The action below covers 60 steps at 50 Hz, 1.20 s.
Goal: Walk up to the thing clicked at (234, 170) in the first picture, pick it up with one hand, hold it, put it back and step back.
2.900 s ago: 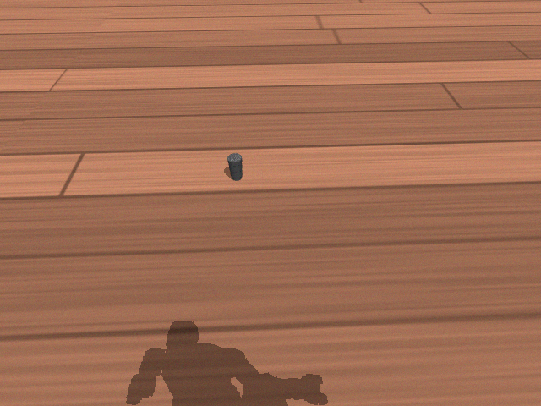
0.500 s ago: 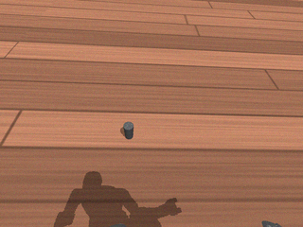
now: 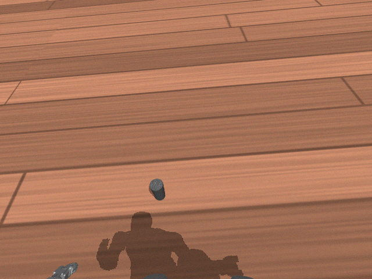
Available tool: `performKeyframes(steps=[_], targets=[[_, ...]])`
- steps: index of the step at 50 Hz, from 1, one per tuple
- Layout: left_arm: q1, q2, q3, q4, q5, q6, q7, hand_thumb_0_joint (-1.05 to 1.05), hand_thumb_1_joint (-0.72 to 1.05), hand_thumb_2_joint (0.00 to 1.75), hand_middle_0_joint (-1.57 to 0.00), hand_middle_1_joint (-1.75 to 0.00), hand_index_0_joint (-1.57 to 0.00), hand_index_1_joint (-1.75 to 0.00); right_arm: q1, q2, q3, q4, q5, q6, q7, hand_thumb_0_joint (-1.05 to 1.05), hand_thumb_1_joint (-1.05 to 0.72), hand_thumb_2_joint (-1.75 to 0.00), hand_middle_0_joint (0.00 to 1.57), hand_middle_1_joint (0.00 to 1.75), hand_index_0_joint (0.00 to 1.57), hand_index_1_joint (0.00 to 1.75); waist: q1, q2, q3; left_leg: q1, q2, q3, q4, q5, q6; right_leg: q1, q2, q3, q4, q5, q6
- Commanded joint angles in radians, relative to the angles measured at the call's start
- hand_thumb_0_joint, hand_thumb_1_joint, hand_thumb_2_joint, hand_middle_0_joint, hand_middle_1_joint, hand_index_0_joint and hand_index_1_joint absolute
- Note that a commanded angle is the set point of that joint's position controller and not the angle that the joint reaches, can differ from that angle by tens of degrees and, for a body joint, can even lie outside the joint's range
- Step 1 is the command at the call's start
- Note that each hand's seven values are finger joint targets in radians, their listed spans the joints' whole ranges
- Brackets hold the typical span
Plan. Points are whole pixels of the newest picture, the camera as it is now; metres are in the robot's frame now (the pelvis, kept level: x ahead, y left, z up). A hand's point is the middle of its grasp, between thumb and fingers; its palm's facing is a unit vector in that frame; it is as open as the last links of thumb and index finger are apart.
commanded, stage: walk up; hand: left
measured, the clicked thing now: (158, 190) +0.67 +0.23 -0.69
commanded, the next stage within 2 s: none
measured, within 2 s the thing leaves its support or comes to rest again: neither
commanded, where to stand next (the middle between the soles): +0.34 +0.02 m, yaw +1 degrees
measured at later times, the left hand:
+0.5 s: hand (80, 256) +0.21 +0.31 -0.15, palm faces -0.05 -0.94 -0.34, open 7.4 cm
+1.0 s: hand (97, 208) +0.33 +0.29 -0.14, palm faces +0.00 -0.90 -0.43, open 7.4 cm
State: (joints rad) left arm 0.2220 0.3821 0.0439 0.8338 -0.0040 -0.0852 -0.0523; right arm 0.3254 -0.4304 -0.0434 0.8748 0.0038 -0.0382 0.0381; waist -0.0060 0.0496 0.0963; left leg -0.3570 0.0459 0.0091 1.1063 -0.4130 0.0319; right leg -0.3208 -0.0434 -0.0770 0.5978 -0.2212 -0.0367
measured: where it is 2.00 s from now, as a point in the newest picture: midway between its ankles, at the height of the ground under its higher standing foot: (198, 256)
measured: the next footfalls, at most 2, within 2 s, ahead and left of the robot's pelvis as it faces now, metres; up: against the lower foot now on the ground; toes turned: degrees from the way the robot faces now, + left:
left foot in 0.30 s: +0.24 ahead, +0.15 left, +0.00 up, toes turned +6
right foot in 0.70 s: +0.37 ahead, -0.12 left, +0.00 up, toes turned -1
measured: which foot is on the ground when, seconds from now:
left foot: up 0.00-0.28, down 0.30-0.70, up 0.72-1.00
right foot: down 0.00-0.32, up 0.34-0.68, down 0.70-1.00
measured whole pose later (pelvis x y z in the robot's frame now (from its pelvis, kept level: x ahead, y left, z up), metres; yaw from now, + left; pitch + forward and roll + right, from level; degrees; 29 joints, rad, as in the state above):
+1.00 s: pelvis +0.27 +0.01 -0.01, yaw +1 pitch -3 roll +0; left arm 0.25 0.41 0.02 0.89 0.02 -0.05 0.00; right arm 0.25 -0.42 -0.05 0.92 -0.01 0.00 0.03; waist 0.03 0.04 0.08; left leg -0.38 0.06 0.03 0.72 -0.34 0.02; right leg -0.37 -0.07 -0.05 0.68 -0.27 0.00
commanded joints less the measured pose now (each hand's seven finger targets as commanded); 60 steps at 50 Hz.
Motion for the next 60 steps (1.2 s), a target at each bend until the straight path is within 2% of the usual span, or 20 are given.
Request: performKeyframes(steps=[1, 4, 11, 14, 15, 16, 17, 22, 27, 33, 34, 36, 37, 42, 49, 50, 52, 53, 56, 60], targets=[[0.084, 0.278, 0.082, -0.057, 0.002, -0.019, 0.022, 0.0, 0.9, 0.9, -0.2, -0.3, -0.2, -0.3, 0.099, -0.184, -0.06, -0.037, -0.008, -0.021, 0.006, 0.0, -0.9, -0.9, 0.2, 0.3, 0.2, 0.3, 0.014, -0.215, -0.047, -0.166, 0.045, -0.029, -0.073, 0.111, -0.015, 0.115, -0.2, 0.245, -0.342, 0.002, -0.17], [0.094, 0.29, 0.092, -0.074, 0.013, -0.023, 0.02, 0.0, 0.9, 0.9, -0.2, -0.3, -0.2, -0.3, 0.015, -0.171, -0.061, -0.063, -0.021, -0.021, 0.022, 0.0, -0.9, -0.9, 0.2, 0.3, 0.2, 0.3, 0.037, -0.194, -0.031, -0.178, 0.062, -0.005, -0.262, 0.112, -0.04, 0.106, -0.216, 0.213, -0.367, -0.102, -0.204], [0.099, 0.309, 0.085, -0.085, 0.013, -0.011, 0.007, 0.0, 0.9, 0.9, -0.2, -0.3, -0.2, -0.3, -0.072, -0.161, -0.071, -0.084, -0.023, -0.046, 0.031, 0.0, -0.9, -0.9, 0.2, 0.3, 0.2, 0.3, 0.044, -0.143, -0.032, 0.012, 0.02, 0.059, -0.512, 0.221, -0.023, 0.025, -0.217, 0.181, -0.299, -0.211, -0.169], [0.071, 0.261, 0.055, -0.096, 0.021, -0.003, 0.011, 0.0, 0.9, 0.9, -0.2, -0.3, -0.2, -0.3, 0.084, -0.206, -0.092, -0.038, -0.028, -0.06, 0.012, 0.0, -0.9, -0.9, 0.2, 0.3, 0.2, 0.3, -0.06, -0.036, -0.082, 0.303, -0.002, 0.032, -0.568, 0.13, 0.011, -0.132, -0.165, 0.118, -0.062, -0.164, -0.114], [0.103, 0.194, 0.034, -0.099, 0.018, -0.003, 0.01, 0.0, 0.9, 0.9, -0.2, -0.3, -0.2, -0.3, 0.163, -0.277, -0.112, -0.022, -0.034, -0.067, -0.001, 0.0, -0.9, -0.9, 0.2, 0.3, 0.2, 0.3, -0.095, 0.188, -0.126, 0.424, 0.137, -0.208, -0.715, -0.092, 0.062, -0.249, -0.068, 0.024, 0.261, -0.102, -0.06], [0.134, 0.174, 0.029, -0.085, 0.004, 0.007, 0.014, 0.0, 0.9, 0.9, -0.2, -0.3, -0.2, -0.3, 0.171, -0.342, -0.123, -0.052, -0.03, -0.072, -0.007, 0.0, -0.9, -0.9, 0.2, 0.3, 0.2, 0.3, -0.087, 0.264, -0.09, 0.425, 0.35, -0.642, -0.914, -0.274, 0.14, -0.425, 0.081, 0.012, 0.464, -0.282, -0.011], [0.121, 0.278, 0.052, -0.061, 0.014, 0.015, 0.029, 0.0, 0.9, 0.9, -0.2, -0.3, -0.2, -0.3, 0.137, -0.344, -0.125, -0.065, -0.003, -0.066, -0.006, 0.0, -0.9, -0.9, 0.2, 0.3, 0.2, 0.3, -0.079, 0.125, -0.069, 0.352, 0.39, -0.666, -0.893, -0.228, 0.204, -0.396, 0.018, 0.123, 0.538, -0.297, -0.02], [0.176, 0.246, 0.052, 0.002, 0.003, 0.018, 0.018, 0.0, 0.9, 0.9, -0.2, -0.3, -0.2, -0.3, 0.028, -0.247, -0.085, -0.092, -0.005, -0.069, -0.016, 0.0, -0.9, -0.9, 0.2, 0.3, 0.2, 0.3, -0.006, 0.108, -0.048, 0.22, 0.246, -0.205, -0.816, 0.266, 0.18, -0.254, -0.058, 0.127, 0.411, -0.14, 0.009], [0.088, 0.221, 0.055, -0.023, 0.013, 0.018, 0.0, 0.0, 0.9, 0.9, -0.2, -0.3, -0.2, -0.3, 0.023, -0.252, -0.084, -0.115, -0.013, -0.06, -0.011, 0.0, -0.9, -0.9, 0.2, 0.3, 0.2, 0.3, -0.022, 0.118, -0.006, 0.133, 0.222, -0.115, -0.836, 0.222, 0.202, -0.185, -0.064, 0.056, 0.211, -0.067, 0.032], [0.167, 0.199, 0.055, 0.039, 0.014, -0.001, 0.039, 0.0, 0.9, 0.9, -0.2, -0.3, -0.2, -0.3, -0.061, -0.185, -0.048, -0.122, 0.001, -0.015, -0.019, 0.0, -0.9, -0.9, 0.2, 0.3, 0.2, 0.3, 0.05, 0.023, -0.09, 0.009, 0.119, 0.012, -0.5, 0.363, 0.103, 0.162, 0.047, -0.018, -0.065, 0.154, 0.015], [0.189, 0.242, 0.068, 0.041, 0.018, -0.01, 0.049, 0.0, 0.9, 0.9, -0.2, -0.3, -0.2, -0.3, -0.02, -0.132, -0.028, -0.117, 0.007, -0.013, -0.022, 0.0, -0.9, -0.9, 0.2, 0.3, 0.2, 0.3, 0.066, -0.096, -0.131, -0.043, 0.074, 0.04, -0.36, 0.255, 0.068, 0.262, -0.01, 0.065, -0.119, 0.145, -0.004], [0.215, 0.395, 0.104, 0.011, 0.014, -0.014, 0.051, 0.0, 0.9, 0.9, -0.2, -0.3, -0.2, -0.3, 0.032, -0.161, -0.035, -0.117, -0.002, 0.003, -0.024, 0.0, -0.9, -0.9, 0.2, 0.3, 0.2, 0.3, 0.072, -0.261, -0.152, -0.247, -0.041, 0.019, -0.012, -0.222, 0.016, 0.281, -0.396, 0.659, -0.306, -0.176, -0.229], [0.185, 0.387, 0.1, 0.0, 0.007, -0.009, 0.053, 0.0, 0.9, 0.9, -0.2, -0.3, -0.2, -0.3, 0.004, -0.211, -0.055, -0.097, -0.01, 0.013, -0.034, 0.0, -0.9, -0.9, 0.2, 0.3, 0.2, 0.3, 0.066, -0.196, -0.101, -0.268, 0.002, -0.048, 0.047, -0.212, 0.01, 0.218, -0.406, 0.688, -0.303, -0.238, -0.269], [0.078, 0.311, 0.072, -0.021, 0.021, -0.002, 0.063, 0.0, 0.9, 0.9, -0.2, -0.3, -0.2, -0.3, 0.04, -0.178, -0.055, -0.026, -0.018, 0.021, -0.018, 0.0, -0.9, -0.9, 0.2, 0.3, 0.2, 0.3, 0.022, -0.228, -0.067, -0.159, 0.038, -0.024, -0.132, -0.03, -0.007, 0.051, -0.226, 0.308, -0.248, -0.077, -0.179], [-0.053, 0.263, 0.036, -0.017, 0.011, 0.03, 0.062, 0.0, 0.9, 0.9, -0.2, -0.3, -0.2, -0.3, 0.013, -0.151, -0.055, 0.042, -0.017, 0.02, -0.026, 0.0, -0.9, -0.9, 0.2, 0.3, 0.2, 0.3, -0.021, -0.174, -0.101, 0.17, -0.019, 0.042, -0.485, 0.157, -0.009, -0.178, -0.187, 0.198, -0.111, -0.136, -0.116], [-0.04, 0.232, 0.021, -0.012, 0.007, 0.036, 0.061, 0.0, 0.9, 0.9, -0.2, -0.3, -0.2, -0.3, 0.005, -0.174, -0.058, 0.045, -0.022, 0.013, -0.031, 0.0, -0.9, -0.9, 0.2, 0.3, 0.2, 0.3, -0.023, -0.124, -0.103, 0.205, -0.007, 0.01, -0.537, 0.145, 0.002, -0.216, -0.169, 0.188, -0.067, -0.152, -0.083], [0.007, 0.167, -0.002, 0.016, -0.012, 0.05, 0.061, 0.0, 0.9, 0.9, -0.2, -0.3, -0.2, -0.3, -0.127, -0.259, -0.057, 0.008, -0.022, -0.001, -0.035, 0.0, -0.9, -0.9, 0.2, 0.3, 0.2, 0.3, 0.031, 0.132, -0.086, 0.038, 0.251, -0.408, -0.806, -0.129, 0.104, -0.161, 0.007, 0.055, 0.118, -0.26, 0.007], [0.005, 0.231, 0.021, 0.061, -0.006, 0.055, 0.066, 0.0, 0.9, 0.9, -0.2, -0.3, -0.2, -0.3, -0.176, -0.266, -0.054, 0.007, -0.014, 0.004, -0.031, 0.0, -0.9, -0.9, 0.2, 0.3, 0.2, 0.3, 0.032, 0.087, -0.049, -0.096, 0.264, -0.395, -0.8, -0.172, 0.153, -0.026, -0.002, 0.073, 0.175, -0.29, 0.012], [0.03, 0.218, 0.014, 0.122, -0.002, 0.044, 0.062, 0.0, 0.9, 0.9, -0.2, -0.3, -0.2, -0.3, -0.232, -0.2, -0.022, 0.03, -0.012, 0.008, -0.03, 0.0, -0.9, -0.9, 0.2, 0.3, 0.2, 0.3, 0.055, 0.073, -0.069, -0.052, 0.131, -0.179, -0.691, -0.003, 0.06, 0.066, -0.013, 0.078, -0.027, -0.084, 0.005], [-0.066, 0.235, 0.003, 0.147, 0.0, 0.04, 0.06, 0.0, 0.9, 0.9, -0.2, -0.3, -0.2, -0.3, -0.219, -0.183, -0.009, 0.077, -0.006, 0.012, -0.03, 0.0, -0.9, -0.9, 0.2, 0.3, 0.2, 0.3, 0.016, 0.052, -0.065, 0.005, 0.099, -0.148, -0.706, -0.024, 0.025, 0.045, -0.047, 0.145, -0.089, -0.045, -0.006]])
